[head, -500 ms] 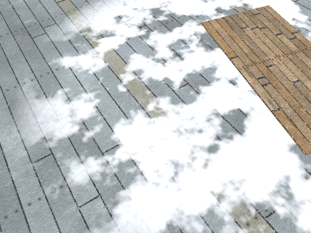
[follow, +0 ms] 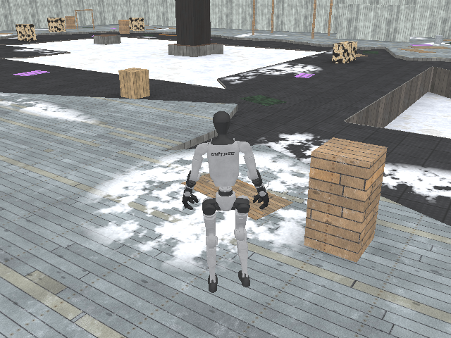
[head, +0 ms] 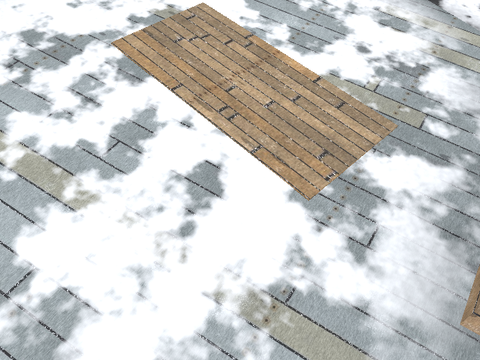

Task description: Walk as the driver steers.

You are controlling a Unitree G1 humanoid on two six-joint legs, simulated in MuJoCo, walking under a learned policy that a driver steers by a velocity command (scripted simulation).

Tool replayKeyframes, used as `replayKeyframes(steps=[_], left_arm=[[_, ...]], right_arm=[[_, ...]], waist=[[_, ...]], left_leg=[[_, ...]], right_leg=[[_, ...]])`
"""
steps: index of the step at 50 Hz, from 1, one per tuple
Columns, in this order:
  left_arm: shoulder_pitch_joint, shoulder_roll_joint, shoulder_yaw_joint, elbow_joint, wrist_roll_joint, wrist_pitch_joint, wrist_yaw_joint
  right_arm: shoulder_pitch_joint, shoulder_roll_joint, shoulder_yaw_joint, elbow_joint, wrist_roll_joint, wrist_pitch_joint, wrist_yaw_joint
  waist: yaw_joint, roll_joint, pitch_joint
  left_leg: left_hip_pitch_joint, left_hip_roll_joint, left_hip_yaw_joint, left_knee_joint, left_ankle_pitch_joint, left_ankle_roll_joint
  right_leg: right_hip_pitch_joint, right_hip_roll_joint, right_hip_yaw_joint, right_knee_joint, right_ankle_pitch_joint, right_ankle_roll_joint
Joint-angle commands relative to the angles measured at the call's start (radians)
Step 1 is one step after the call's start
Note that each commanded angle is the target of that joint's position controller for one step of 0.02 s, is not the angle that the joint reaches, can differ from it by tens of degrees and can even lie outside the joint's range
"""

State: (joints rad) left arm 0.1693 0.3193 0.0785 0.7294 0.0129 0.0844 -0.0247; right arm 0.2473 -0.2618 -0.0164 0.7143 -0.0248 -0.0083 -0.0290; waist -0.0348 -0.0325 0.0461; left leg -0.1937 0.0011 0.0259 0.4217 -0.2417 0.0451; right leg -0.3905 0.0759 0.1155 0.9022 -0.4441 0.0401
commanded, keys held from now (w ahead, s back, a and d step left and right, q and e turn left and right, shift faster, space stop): q+shift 0.48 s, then w+q+shift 0.06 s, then w+e+shift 0.46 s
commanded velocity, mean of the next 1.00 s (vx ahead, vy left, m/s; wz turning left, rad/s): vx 0.31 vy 0.00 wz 0.24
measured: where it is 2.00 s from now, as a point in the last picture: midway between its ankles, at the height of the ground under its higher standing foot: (172, 176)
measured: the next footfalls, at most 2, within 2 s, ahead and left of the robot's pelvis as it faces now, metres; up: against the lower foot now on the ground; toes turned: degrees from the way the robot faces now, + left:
right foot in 0.12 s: +0.02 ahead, -0.12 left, +0.00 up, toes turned +7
left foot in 0.50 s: -0.01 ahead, +0.12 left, +0.00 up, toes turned +29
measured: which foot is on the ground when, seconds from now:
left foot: down 0.00-0.12, up 0.14-0.48, down 0.50-1.00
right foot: up 0.00-0.10, down 0.12-0.50, up 0.52-1.00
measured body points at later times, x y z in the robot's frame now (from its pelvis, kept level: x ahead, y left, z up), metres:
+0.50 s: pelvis -0.02 +0.01 -0.02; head +0.01 +0.04 +0.42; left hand +0.00 +0.32 -0.14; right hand +0.21 -0.20 -0.12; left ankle -0.04 +0.09 -0.75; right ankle -0.02 -0.12 -0.74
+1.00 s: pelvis +0.16 +0.10 -0.02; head +0.17 +0.10 +0.43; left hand +0.18 +0.39 -0.14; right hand +0.28 -0.15 -0.15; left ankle -0.05 +0.10 -0.75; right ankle +0.37 +0.05 -0.69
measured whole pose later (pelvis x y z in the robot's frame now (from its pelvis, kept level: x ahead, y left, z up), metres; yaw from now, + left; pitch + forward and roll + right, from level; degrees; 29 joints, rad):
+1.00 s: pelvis +0.16 +0.10 -0.02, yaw +17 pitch +2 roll +1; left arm 0.23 0.29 0.06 0.79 0.03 0.01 -0.09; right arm 0.39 -0.27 -0.03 0.84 -0.04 -0.10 -0.01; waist -0.01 0.00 -0.02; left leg 0.25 -0.06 0.20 0.09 -0.38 0.03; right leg -0.78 -0.05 -0.06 0.91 -0.04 -0.07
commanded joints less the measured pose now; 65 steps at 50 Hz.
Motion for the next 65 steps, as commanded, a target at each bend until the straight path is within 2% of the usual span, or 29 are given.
replayKeyframes(steps=[1,3,5,6,7,8,9,11,17,23,24,25,26,27,29,31,37,42,47,49,52,54,55,56,57,58,61,63,65], left_arm=[[-0.003,0.019,-0.017,-0.046,-0.005,-0.004,0.027],[0.019,0.042,-0.013,-0.041,-0.01,-0.013,0.049],[0.087,0.081,-0.007,-0.021,0.0,-0.042,0.064],[0.124,0.135,0.002,-0.022,0.02,-0.056,0.075],[0.073,0.225,0.023,-0.021,0.003,-0.048,0.077],[0.07,0.146,0.011,-0.036,0.004,-0.05,0.071],[0.018,0.078,-0.013,-0.053,0.004,-0.053,0.068],[-0.071,0.033,-0.031,-0.071,0.011,-0.052,0.076],[-0.016,0.077,-0.013,-0.055,0.019,-0.066,0.074],[-0.009,0.133,0.014,-0.052,-0.001,-0.076,0.038],[0.003,0.129,0.015,-0.045,-0.008,-0.075,0.031],[0.023,0.095,0.007,-0.066,-0.002,-0.075,0.022],[-0.082,0.025,-0.021,-0.175,0.035,-0.065,0.019],[-0.141,0.076,-0.014,-0.171,0.056,-0.063,0.021],[-0.093,0.111,-0.001,-0.125,0.02,-0.083,-0.001],[0.026,0.085,-0.008,-0.041,0.041,-0.094,-0.019],[-0.02,0.072,0.001,-0.015,-0.005,-0.079,-0.035],[-0.009,0.072,0.011,0.005,0.016,-0.083,-0.042],[-0.106,0.045,-0.009,-0.033,0.018,-0.094,-0.069],[-0.168,0.022,-0.026,-0.064,0.018,-0.096,-0.077],[-0.122,0.014,-0.04,-0.084,0.003,-0.093,-0.063],[0.138,0.071,-0.016,-0.026,-0.007,-0.095,-0.05],[0.33,0.129,0.012,0.028,-0.004,-0.108,-0.038],[0.436,0.201,0.047,0.058,0.005,-0.108,-0.017],[0.329,0.298,0.073,0.047,0.013,-0.088,-0.008],[0.323,0.275,0.074,0.03,-0.004,-0.091,-0.01],[0.265,0.168,0.045,0.059,0.003,-0.114,0.02],[0.199,0.127,0.022,0.039,-0.003,-0.135,0.025],[0.19,0.131,0.016,0.036,-0.012,-0.16,0.019]], right_arm=[[-0.001,-0.155,-0.035,-0.018,0.002,-0.007,0.021],[0.042,-0.215,-0.062,0.008,0.012,0.009,0.035],[0.026,-0.209,-0.069,0.001,0.033,0.012,0.035],[0.022,-0.146,-0.056,-0.022,0.043,0.008,0.033],[0.014,-0.075,-0.039,-0.058,0.044,0.01,0.029],[0.015,-0.143,-0.059,-0.032,0.019,0.028,0.02],[0.037,-0.157,-0.075,-0.01,0.016,0.042,0.022],[0.058,-0.15,-0.086,0.006,0.012,0.067,0.04],[-0.031,-0.091,-0.068,-0.056,0.017,0.087,0.087],[-0.03,-0.104,-0.078,-0.102,0.016,0.084,0.088],[0.029,-0.116,-0.084,-0.084,0.005,0.073,0.077],[0.139,-0.227,-0.116,-0.056,-0.009,0.06,0.058],[0.223,-0.389,-0.156,-0.056,0.016,0.048,0.063],[0.222,-0.325,-0.145,-0.057,0.016,0.049,0.071],[0.073,-0.202,-0.096,-0.073,0.009,0.056,0.055],[0.018,-0.151,-0.07,-0.068,0.005,0.021,0.04],[0.121,-0.177,-0.068,-0.007,-0.007,-0.052,0.043],[0.093,-0.153,-0.053,0.015,-0.009,-0.08,0.027],[0.135,-0.138,-0.047,0.075,-0.012,-0.104,0.021],[0.167,-0.13,-0.043,0.107,-0.013,-0.104,0.017],[0.162,-0.16,-0.042,0.127,-0.018,-0.097,0.004],[0.126,-0.229,-0.06,0.116,-0.034,-0.064,-0.012],[0.097,-0.255,-0.067,0.096,-0.03,-0.056,-0.006],[0.078,-0.205,-0.054,0.091,-0.024,-0.066,0.01],[0.045,-0.064,-0.018,-0.007,-0.002,-0.097,0.04],[-0.085,-0.126,-0.016,-0.057,-0.009,-0.121,0.039],[-0.085,-0.116,0.002,-0.075,-0.026,-0.133,0.039],[-0.03,-0.111,0.008,-0.064,-0.056,-0.085,0.044],[-0.09,-0.1,0.018,-0.099,-0.056,-0.057,0.054]], waist=[[0.012,0.266,-0.066],[0.025,0.257,-0.059],[0.057,0.189,-0.11],[0.066,0.052,-0.162],[0.049,-0.22,-0.107],[0.08,-0.167,-0.109],[0.045,-0.092,-0.075],[0.002,-0.105,-0.023],[0.05,-0.13,-0.028],[0.028,-0.116,-0.063],[-0.012,-0.037,-0.087],[-0.054,0.189,-0.132],[-0.078,0.396,-0.156],[-0.109,0.208,-0.113],[-0.023,0.174,0.02],[0.021,0.178,-0.013],[-0.014,0.116,0.062],[0.012,0.091,0.089],[-0.015,0.077,0.159],[-0.035,0.07,0.18],[0.019,0.119,0.072],[0.162,0.178,-0.101],[0.251,0.157,-0.203],[0.288,0.044,-0.239],[0.158,-0.25,-0.223],[0.207,-0.055,-0.244],[0.073,0.135,-0.05],[0.007,0.111,0.006],[-0.001,0.09,0.064]], left_leg=[[0.097,0.154,-0.215,-0.036,0.592,0.149],[0.11,0.156,-0.279,0.022,0.723,0.139],[-0.007,0.136,-0.307,0.071,0.574,0.071],[-0.16,0.084,-0.255,0.181,0.287,0.025],[-0.329,-0.081,-0.06,0.311,-0.201,-0.013],[-0.331,-0.043,-0.038,0.568,-0.4,-0.025],[-0.331,-0.028,-0.056,0.668,-0.367,-0.03],[-0.331,-0.007,-0.046,0.7,-0.257,-0.055],[-0.298,0.026,0.016,0.486,-0.175,-0.083],[-0.088,-0.008,0.095,0.207,-0.128,-0.015],[0.024,-0.02,0.059,0.088,-0.018,0.005],[0.192,0.104,-0.22,-0.077,-0.078,0.076],[0.268,0.335,-0.738,-0.194,-0.251,0.259],[0.256,0.345,-0.752,-0.25,-0.593,0.295],[0.109,0.277,-0.56,-0.293,-0.627,0.218],[0.087,0.177,-0.371,-0.309,-0.386,0.152],[0.19,0.223,-0.199,-0.366,-0.289,0.105],[0.201,0.251,-0.055,-0.392,-0.189,0.086],[0.278,0.237,0.096,-0.424,-0.042,0.064],[0.332,0.233,0.155,-0.411,0.14,0.054],[0.379,0.237,0.246,-0.199,1.142,0.015],[0.386,0.271,0.243,0.187,1.5,0.014],[0.251,0.267,0.223,0.474,1.402,0.035],[-0.003,0.176,0.224,0.827,0.841,0.02],[-0.528,-0.087,0.113,1.209,-0.168,-0.051],[-0.671,-0.049,-0.112,1.25,-0.103,-0.025],[-0.577,0.089,-0.127,0.985,-0.055,-0.031],[-0.517,0.121,-0.111,0.896,-0.092,-0.068],[-0.501,0.142,-0.045,0.731,-0.055,-0.09]], right_leg=[[0.081,0.014,-0.122,-0.274,-0.032,-0.007],[0.119,0.032,-0.134,-0.424,0.078,-0.021],[0.334,-0.055,-0.063,-0.604,0.297,-0.053],[0.5,-0.238,0.062,-0.599,0.406,-0.097],[0.461,-0.43,0.196,-0.575,0.742,-0.224],[0.409,-0.49,0.185,-0.56,0.855,-0.315],[0.354,-0.445,0.103,-0.567,0.846,-0.309],[0.297,-0.346,-0.038,-0.576,0.756,-0.234],[0.336,-0.361,-0.147,-0.55,0.676,-0.223],[0.264,-0.404,-0.237,-0.373,0.624,-0.142],[0.193,-0.377,-0.284,-0.238,0.537,-0.095],[-0.009,-0.279,-0.343,0.034,0.154,-0.033],[-0.329,-0.068,-0.227,0.214,-0.285,0.011],[-0.406,-0.114,-0.065,0.279,-0.223,-0.008],[-0.385,-0.165,-0.093,0.208,0.017,-0.03],[-0.267,-0.174,-0.131,0.156,0.197,-0.021],[-0.479,-0.115,-0.019,0.181,0.326,-0.033],[-0.549,-0.106,-0.028,0.183,0.414,-0.023],[-0.575,-0.145,-0.137,0.045,0.429,-0.091],[-0.559,-0.149,-0.21,-0.039,0.393,-0.13],[-0.293,-0.038,-0.351,-0.146,0.306,-0.212],[-0.027,0.044,-0.354,-0.13,0.148,-0.26],[0.235,0.077,-0.294,-0.18,0.08,-0.292],[0.485,-0.021,-0.086,-0.302,-0.034,-0.337],[0.7,-0.282,0.57,-0.52,-0.269,-0.513],[0.741,-0.31,0.735,-0.613,-0.175,-0.512],[0.391,-0.239,0.46,-0.665,0.072,-0.398],[0.224,-0.16,0.339,-0.692,0.122,-0.391],[0.093,-0.116,0.239,-0.755,0.184,-0.379]])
